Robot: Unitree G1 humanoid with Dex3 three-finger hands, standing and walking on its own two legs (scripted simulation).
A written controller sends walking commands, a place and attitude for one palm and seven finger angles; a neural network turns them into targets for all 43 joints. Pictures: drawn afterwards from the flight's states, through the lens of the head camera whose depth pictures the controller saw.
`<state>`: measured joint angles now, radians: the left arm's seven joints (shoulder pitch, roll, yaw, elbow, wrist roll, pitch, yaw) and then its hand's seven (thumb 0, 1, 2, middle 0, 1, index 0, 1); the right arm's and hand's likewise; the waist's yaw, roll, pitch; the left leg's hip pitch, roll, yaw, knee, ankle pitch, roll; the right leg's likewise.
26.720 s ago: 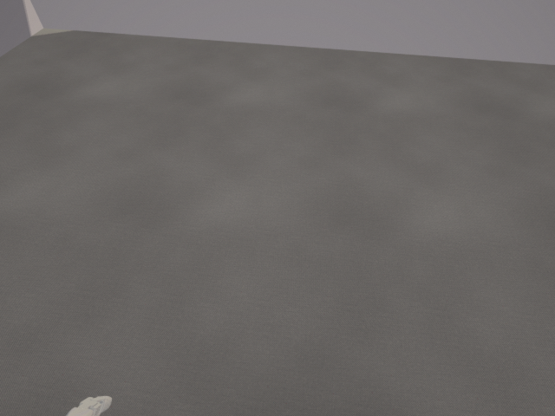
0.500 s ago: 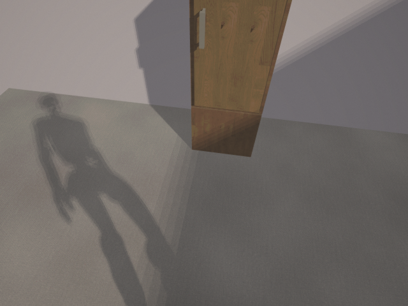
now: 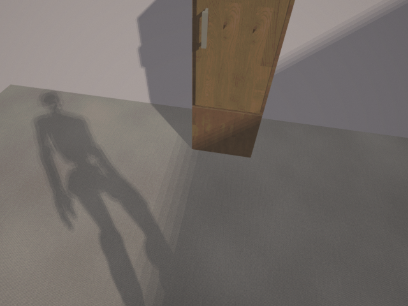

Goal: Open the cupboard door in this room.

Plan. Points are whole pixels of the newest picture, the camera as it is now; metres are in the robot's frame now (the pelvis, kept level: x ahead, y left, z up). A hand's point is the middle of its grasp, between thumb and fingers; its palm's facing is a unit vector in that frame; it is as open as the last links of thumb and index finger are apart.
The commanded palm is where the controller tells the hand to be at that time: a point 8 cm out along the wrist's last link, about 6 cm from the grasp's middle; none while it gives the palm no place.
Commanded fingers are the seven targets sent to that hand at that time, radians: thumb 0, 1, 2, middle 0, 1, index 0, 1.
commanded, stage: walk to a spot facing it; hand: left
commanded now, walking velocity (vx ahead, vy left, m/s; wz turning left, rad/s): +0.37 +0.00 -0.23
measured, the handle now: (205, 28) +1.12 +0.07 +0.04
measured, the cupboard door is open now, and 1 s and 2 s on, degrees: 0 0 0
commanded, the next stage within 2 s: take the last steps up to it in 0.50 s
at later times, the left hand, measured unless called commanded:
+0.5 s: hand out of the picture +0.01 +0.13 -0.17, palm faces +0.04 -0.99 -0.17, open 7.4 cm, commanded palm none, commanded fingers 0.00 0.90 0.90 -0.20 -0.30 -0.20 -0.30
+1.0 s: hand (165, 190) +0.45 +0.14 -0.15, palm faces -0.15 -0.97 -0.21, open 7.4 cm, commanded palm none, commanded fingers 0.00 0.90 0.90 -0.20 -0.30 -0.20 -0.30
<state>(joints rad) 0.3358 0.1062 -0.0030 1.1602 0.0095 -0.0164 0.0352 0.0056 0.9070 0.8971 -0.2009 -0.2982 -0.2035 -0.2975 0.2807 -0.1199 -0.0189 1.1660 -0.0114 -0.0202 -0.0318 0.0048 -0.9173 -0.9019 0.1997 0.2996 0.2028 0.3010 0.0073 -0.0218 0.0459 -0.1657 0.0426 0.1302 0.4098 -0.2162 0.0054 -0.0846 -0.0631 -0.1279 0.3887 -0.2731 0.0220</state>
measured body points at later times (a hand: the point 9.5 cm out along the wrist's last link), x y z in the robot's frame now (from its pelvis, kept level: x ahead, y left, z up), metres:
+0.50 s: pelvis +0.12 -0.02 -0.01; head +0.16 -0.02 +0.43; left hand +0.01 +0.19 -0.16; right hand +0.16 -0.26 -0.17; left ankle +0.18 +0.09 -0.70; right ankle -0.04 -0.12 -0.74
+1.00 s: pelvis +0.29 -0.02 -0.01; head +0.31 -0.04 +0.44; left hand +0.45 +0.19 -0.14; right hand +0.22 -0.25 -0.17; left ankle +0.28 +0.09 -0.74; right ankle +0.34 -0.16 -0.73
